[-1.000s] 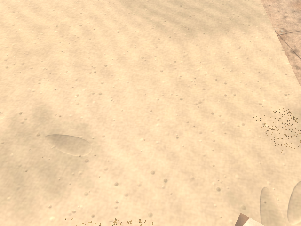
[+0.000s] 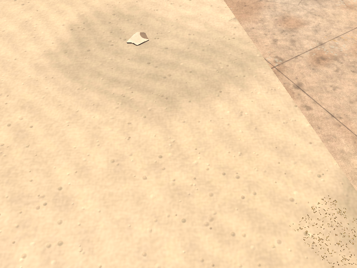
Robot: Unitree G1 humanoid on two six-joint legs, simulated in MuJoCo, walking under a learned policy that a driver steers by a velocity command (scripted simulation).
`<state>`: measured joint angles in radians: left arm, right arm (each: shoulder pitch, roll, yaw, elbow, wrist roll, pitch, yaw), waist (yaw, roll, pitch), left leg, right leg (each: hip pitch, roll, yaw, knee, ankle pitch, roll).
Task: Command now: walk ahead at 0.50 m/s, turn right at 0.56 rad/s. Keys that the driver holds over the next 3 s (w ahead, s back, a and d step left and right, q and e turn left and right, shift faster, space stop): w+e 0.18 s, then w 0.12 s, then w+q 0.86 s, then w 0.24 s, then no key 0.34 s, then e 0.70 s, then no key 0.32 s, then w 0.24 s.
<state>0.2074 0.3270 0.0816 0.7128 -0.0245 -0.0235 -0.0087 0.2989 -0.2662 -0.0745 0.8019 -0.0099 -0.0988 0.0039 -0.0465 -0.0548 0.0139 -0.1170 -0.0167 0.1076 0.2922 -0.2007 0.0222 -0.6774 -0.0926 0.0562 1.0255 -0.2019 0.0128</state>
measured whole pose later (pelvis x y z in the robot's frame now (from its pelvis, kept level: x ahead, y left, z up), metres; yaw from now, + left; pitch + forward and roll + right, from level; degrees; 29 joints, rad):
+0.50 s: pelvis +0.26 -0.09 +0.00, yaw -9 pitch +1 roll -1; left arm 0.29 0.26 0.05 0.75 0.01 -0.08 -0.03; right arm 0.20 -0.31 -0.06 0.80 0.02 -0.06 0.00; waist 0.02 0.04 0.03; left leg -0.69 0.14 -0.05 1.04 -0.17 -0.02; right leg -0.15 0.07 -0.07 0.31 -0.18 -0.08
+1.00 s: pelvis +0.56 -0.05 +0.00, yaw +7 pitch +2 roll +0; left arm 0.16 0.30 0.05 0.71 0.01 -0.10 0.00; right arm 0.29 -0.29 -0.07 0.72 0.01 -0.05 0.02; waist -0.03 -0.02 0.04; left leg -0.27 -0.11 -0.04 0.40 -0.16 0.11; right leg -0.57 -0.08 0.07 1.08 -0.33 0.03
